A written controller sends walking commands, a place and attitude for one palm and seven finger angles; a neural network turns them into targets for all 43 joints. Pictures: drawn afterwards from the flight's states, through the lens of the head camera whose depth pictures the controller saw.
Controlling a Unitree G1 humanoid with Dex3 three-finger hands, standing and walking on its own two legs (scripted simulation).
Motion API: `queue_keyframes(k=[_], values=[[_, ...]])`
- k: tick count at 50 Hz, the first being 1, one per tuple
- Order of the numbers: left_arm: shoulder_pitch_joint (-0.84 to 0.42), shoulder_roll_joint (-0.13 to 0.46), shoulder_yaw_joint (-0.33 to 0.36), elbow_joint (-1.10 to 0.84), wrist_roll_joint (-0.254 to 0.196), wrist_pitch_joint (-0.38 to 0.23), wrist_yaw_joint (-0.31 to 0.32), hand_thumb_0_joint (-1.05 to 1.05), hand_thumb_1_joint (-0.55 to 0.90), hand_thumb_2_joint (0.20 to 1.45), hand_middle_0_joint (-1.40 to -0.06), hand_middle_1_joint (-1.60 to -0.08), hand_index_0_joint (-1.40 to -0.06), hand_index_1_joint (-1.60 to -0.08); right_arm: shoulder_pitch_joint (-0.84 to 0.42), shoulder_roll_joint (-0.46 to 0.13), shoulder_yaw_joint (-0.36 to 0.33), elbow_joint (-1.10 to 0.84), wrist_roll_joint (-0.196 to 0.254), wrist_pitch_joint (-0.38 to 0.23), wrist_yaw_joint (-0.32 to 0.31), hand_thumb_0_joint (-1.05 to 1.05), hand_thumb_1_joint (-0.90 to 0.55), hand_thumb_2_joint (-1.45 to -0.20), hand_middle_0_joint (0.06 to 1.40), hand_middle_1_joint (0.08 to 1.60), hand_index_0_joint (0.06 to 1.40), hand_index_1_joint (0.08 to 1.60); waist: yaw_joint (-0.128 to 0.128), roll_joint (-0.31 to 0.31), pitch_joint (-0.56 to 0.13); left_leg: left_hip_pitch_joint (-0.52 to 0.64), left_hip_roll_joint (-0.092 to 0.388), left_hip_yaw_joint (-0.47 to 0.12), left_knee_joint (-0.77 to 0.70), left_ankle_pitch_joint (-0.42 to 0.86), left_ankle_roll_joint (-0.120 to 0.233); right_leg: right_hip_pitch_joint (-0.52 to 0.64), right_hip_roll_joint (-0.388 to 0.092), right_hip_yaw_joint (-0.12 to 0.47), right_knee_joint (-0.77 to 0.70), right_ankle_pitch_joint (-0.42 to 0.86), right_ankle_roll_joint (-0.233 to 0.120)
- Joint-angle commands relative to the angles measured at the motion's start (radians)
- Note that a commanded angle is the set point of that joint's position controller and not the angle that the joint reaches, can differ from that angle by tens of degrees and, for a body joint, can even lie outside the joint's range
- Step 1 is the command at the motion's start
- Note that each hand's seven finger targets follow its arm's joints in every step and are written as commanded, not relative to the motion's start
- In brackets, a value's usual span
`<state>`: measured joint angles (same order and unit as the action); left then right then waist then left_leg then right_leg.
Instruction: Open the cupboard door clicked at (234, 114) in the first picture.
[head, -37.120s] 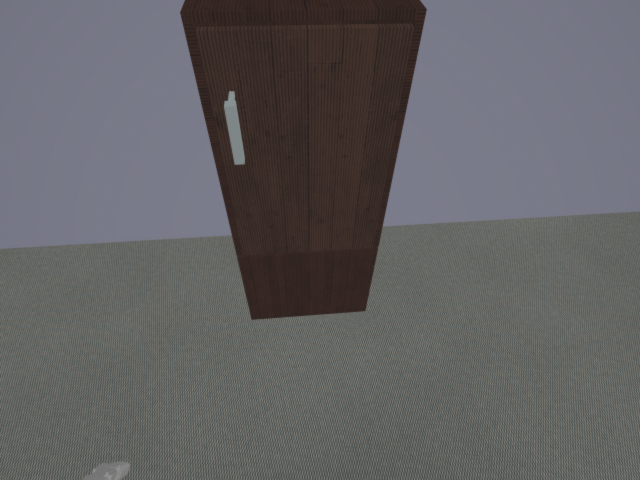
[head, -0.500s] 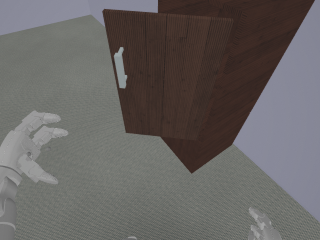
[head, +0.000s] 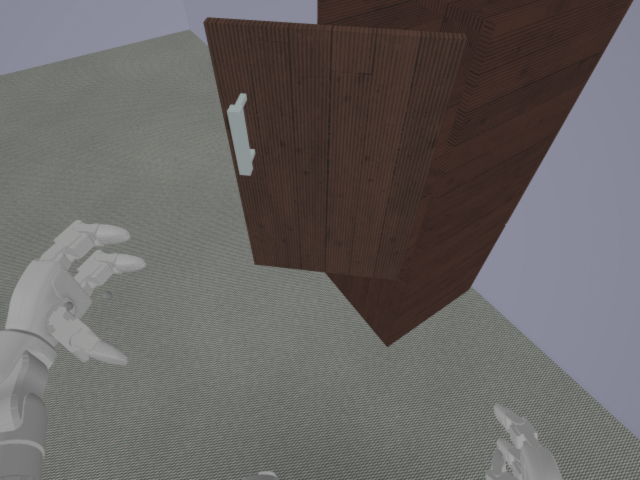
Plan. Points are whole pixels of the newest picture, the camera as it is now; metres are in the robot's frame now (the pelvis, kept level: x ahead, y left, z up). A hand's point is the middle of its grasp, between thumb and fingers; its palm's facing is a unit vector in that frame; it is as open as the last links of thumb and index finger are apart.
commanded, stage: move the hooked fingers beside the handle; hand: left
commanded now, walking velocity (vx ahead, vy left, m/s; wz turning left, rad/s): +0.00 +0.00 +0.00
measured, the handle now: (244, 135) +0.63 +0.18 +0.08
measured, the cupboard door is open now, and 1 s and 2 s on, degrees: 48 48 48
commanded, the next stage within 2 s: none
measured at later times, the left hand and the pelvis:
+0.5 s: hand (149, 230) +0.39 +0.26 +0.09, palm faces -0.05 -1.00 +0.01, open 14.0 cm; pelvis +0.00 +0.00 -0.01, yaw -1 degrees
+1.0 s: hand (169, 186) +0.48 +0.26 +0.09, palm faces -0.06 -1.00 +0.01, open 14.0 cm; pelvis +0.00 +0.01 -0.02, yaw -2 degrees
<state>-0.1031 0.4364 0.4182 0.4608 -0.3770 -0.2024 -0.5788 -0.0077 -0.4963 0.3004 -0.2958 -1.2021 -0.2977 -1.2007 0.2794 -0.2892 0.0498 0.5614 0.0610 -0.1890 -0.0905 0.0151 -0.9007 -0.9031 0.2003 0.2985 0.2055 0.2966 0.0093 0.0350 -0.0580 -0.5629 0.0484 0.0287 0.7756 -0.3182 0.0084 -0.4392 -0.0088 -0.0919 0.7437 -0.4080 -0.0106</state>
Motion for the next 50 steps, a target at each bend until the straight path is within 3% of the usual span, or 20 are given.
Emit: queue_keyframes(k=[1,2,4,8,10,11,13,16,17,25,31,33,34,36,38,40,44,45,48,50], values=[[-0.385,0.26,0.056,-0.158,-0.01,-0.071,0.017,0.0,-0.5,0.3,-0.3,-1.2,-0.3,-1.2,-0.029,-0.142,-0.06,-0.112,-0.002,-0.047,-0.023,0.0,-0.9,-0.9,0.2,0.3,0.2,0.3,-0.036,0.039,-0.201,0.229,-0.044,-0.052,-0.093,0.117,0.022,-0.077,0.044,0.057,-0.119,0.191,-0.005],[-0.418,0.258,0.044,-0.151,-0.002,-0.075,0.019,0.0,-0.5,0.3,-0.3,-1.2,-0.3,-1.2,-0.029,-0.142,-0.06,-0.107,-0.001,-0.045,-0.023,0.0,-0.9,-0.9,0.2,0.3,0.2,0.3,-0.04,0.055,-0.21,0.237,-0.045,-0.055,-0.092,0.114,0.022,-0.084,0.042,0.057,-0.118,0.186,-0.006],[-0.453,0.298,0.064,-0.106,0.01,-0.077,0.026,0.0,-0.5,0.3,-0.3,-1.2,-0.3,-1.2,-0.02,-0.149,-0.062,-0.094,-0.003,-0.036,-0.027,0.0,-0.9,-0.9,0.2,0.3,0.2,0.3,-0.039,0.025,-0.225,0.226,-0.043,-0.053,-0.081,0.124,0.024,-0.069,0.041,0.065,-0.115,0.193,-0.006],[-0.538,0.3,0.048,-0.033,0.032,-0.082,0.035,0.0,-0.5,0.3,-0.3,-1.2,-0.3,-1.2,-0.018,-0.146,-0.058,-0.089,-0.004,-0.02,-0.025,0.0,-0.9,-0.9,0.2,0.3,0.2,0.3,-0.037,0.063,-0.244,0.226,-0.044,-0.057,-0.081,0.12,0.021,-0.078,0.038,0.064,-0.107,0.19,-0.01],[-0.559,0.322,0.063,0.005,0.035,-0.086,0.036,0.0,-0.5,0.3,-0.3,-1.2,-0.3,-1.2,-0.007,-0.151,-0.061,-0.086,-0.004,-0.01,-0.023,0.0,-0.9,-0.9,0.2,0.3,0.2,0.3,-0.037,0.039,-0.264,0.218,-0.041,-0.055,-0.073,0.143,0.023,-0.068,0.039,0.065,-0.1,0.22,-0.009],[-0.573,0.316,0.051,0.017,0.042,-0.088,0.037,0.0,-0.5,0.3,-0.3,-1.2,-0.3,-1.2,-0.005,-0.15,-0.059,-0.086,-0.004,-0.006,-0.019,0.0,-0.9,-0.9,0.2,0.3,0.2,0.3,-0.034,0.07,-0.269,0.217,-0.043,-0.055,-0.074,0.142,0.021,-0.072,0.038,0.063,-0.094,0.217,-0.011],[-0.609,0.292,0.026,0.052,0.051,-0.088,0.042,0.0,-0.5,0.3,-0.3,-1.2,-0.3,-1.2,0.005,-0.15,-0.061,-0.087,-0.005,0.004,-0.015,0.0,-0.9,-0.9,0.2,0.3,0.2,0.3,-0.044,0.05,-0.269,0.223,-0.04,-0.059,-0.073,0.146,0.022,-0.092,0.041,0.054,-0.088,0.222,-0.011],[-0.613,0.342,0.068,0.112,0.056,-0.091,0.047,0.0,-0.5,0.3,-0.3,-1.2,-0.3,-1.2,0.027,-0.157,-0.065,-0.087,-0.006,0.022,-0.007,0.0,-0.9,-0.9,0.2,0.3,0.2,0.3,-0.034,0.047,-0.288,0.195,-0.041,-0.049,-0.059,0.17,0.023,-0.07,0.042,0.065,-0.078,0.258,-0.01],[-0.64,0.355,0.074,0.134,0.06,-0.092,0.049,0.0,-0.5,0.3,-0.3,-1.2,-0.3,-1.2,0.035,-0.16,-0.066,-0.082,-0.007,0.03,-0.006,0.0,-0.9,-0.9,0.2,0.3,0.2,0.3,-0.043,0.012,-0.283,0.179,-0.04,-0.046,-0.055,0.165,0.026,-0.071,0.042,0.066,-0.078,0.259,-0.006],[-0.829,0.417,0.085,0.242,0.089,-0.151,0.043,0.0,-0.5,0.3,-0.3,-1.2,-0.3,-1.2,0.093,-0.171,-0.076,-0.053,-0.012,0.072,-0.004,0.0,-0.9,-0.9,0.2,0.3,0.2,0.3,-0.069,0.054,-0.351,0.18,-0.035,-0.048,-0.019,0.208,0.029,-0.101,0.05,0.07,-0.044,0.299,-0.009],[-0.941,0.417,0.054,0.357,0.112,-0.164,0.03,0.0,-0.5,0.3,-0.3,-1.2,-0.3,-1.2,0.13,-0.177,-0.079,-0.027,-0.014,0.104,-0.003,0.0,-0.9,-0.9,0.2,0.3,0.2,0.3,-0.099,0.081,-0.352,0.182,-0.029,-0.055,0.0,0.198,0.029,-0.179,0.054,0.062,-0.032,0.271,-0.008],[-0.968,0.414,0.045,0.359,0.122,-0.17,0.034,0.0,-0.5,0.3,-0.3,-1.2,-0.3,-1.2,0.142,-0.18,-0.082,-0.023,-0.018,0.111,0.001,0.0,-0.9,-0.9,0.2,0.3,0.2,0.3,-0.096,0.106,-0.377,0.205,-0.027,-0.064,0.004,0.214,0.026,-0.196,0.055,0.058,-0.024,0.265,-0.011],[-0.971,0.414,0.052,0.365,0.117,-0.173,0.038,0.0,-0.5,0.3,-0.3,-1.2,-0.3,-1.2,0.151,-0.179,-0.083,-0.021,-0.021,0.115,0.001,0.0,-0.9,-0.9,0.2,0.3,0.2,0.3,-0.099,0.073,-0.393,0.205,-0.027,-0.063,0.014,0.242,0.031,-0.184,0.059,0.058,-0.018,0.291,-0.012],[-0.967,0.45,0.078,0.41,0.127,-0.169,0.044,0.0,-0.5,0.3,-0.3,-1.2,-0.3,-1.2,0.163,-0.184,-0.083,-0.018,-0.022,0.128,0.005,0.0,-0.9,-0.9,0.2,0.3,0.2,0.3,-0.095,0.068,-0.407,0.188,-0.024,-0.065,0.016,0.241,0.027,-0.182,0.057,0.057,-0.012,0.292,-0.008],[-1.007,0.464,0.075,0.453,0.139,-0.163,0.052,0.0,-0.5,0.3,-0.3,-1.2,-0.3,-1.2,0.167,-0.186,-0.08,-0.017,-0.021,0.141,0.007,0.0,-0.9,-0.9,0.2,0.3,0.2,0.3,-0.107,0.053,-0.364,0.147,-0.024,-0.061,0.015,0.205,0.03,-0.196,0.058,0.057,-0.015,0.268,-0.004],[-1.045,0.518,0.109,0.466,0.151,-0.169,0.063,0.0,-0.5,0.3,-0.3,-1.2,-0.3,-1.2,0.179,-0.191,-0.08,-0.016,-0.023,0.15,0.005,0.0,-0.9,-0.9,0.2,0.3,0.2,0.3,-0.108,0.059,-0.394,0.135,-0.024,-0.057,0.029,0.217,0.033,-0.185,0.059,0.065,-0.007,0.283,-0.004],[-1.118,0.523,0.095,0.474,0.167,-0.188,0.068,0.0,-0.5,0.3,-0.3,-1.2,-0.3,-1.2,0.199,-0.187,-0.077,-0.011,-0.027,0.165,0.008,0.0,-0.9,-0.9,0.2,0.3,0.2,0.3,-0.129,0.092,-0.416,0.147,-0.021,-0.059,0.053,0.254,0.033,-0.211,0.066,0.066,0.01,0.303,-0.005],[-1.102,0.556,0.121,0.505,0.172,-0.188,0.067,0.0,-0.5,0.3,-0.3,-1.2,-0.3,-1.2,0.208,-0.193,-0.079,-0.011,-0.028,0.171,0.009,0.0,-0.9,-0.9,0.2,0.3,0.2,0.3,-0.121,0.078,-0.431,0.141,-0.018,-0.06,0.057,0.251,0.031,-0.209,0.067,0.066,0.011,0.303,-0.002],[-1.165,0.542,0.077,0.559,0.193,-0.174,0.059,0.0,-0.5,0.3,-0.3,-1.2,-0.3,-1.2,0.216,-0.196,-0.075,0.0,-0.025,0.185,0.007,0.0,-0.9,-0.9,0.2,0.3,0.2,0.3,-0.154,0.101,-0.38,0.119,-0.013,-0.066,0.065,0.217,0.031,-0.274,0.067,0.063,0.01,0.26,-0.001],[-1.205,0.543,0.071,0.555,0.195,-0.175,0.061,0.0,-0.5,0.3,-0.3,-1.2,-0.3,-1.2,0.232,-0.199,-0.076,0.005,-0.03,0.188,0.006,0.0,-0.9,-0.9,0.2,0.3,0.2,0.3,-0.159,0.124,-0.417,0.15,-0.01,-0.075,0.071,0.234,0.029,-0.297,0.069,0.059,0.016,0.254,-0.003]])
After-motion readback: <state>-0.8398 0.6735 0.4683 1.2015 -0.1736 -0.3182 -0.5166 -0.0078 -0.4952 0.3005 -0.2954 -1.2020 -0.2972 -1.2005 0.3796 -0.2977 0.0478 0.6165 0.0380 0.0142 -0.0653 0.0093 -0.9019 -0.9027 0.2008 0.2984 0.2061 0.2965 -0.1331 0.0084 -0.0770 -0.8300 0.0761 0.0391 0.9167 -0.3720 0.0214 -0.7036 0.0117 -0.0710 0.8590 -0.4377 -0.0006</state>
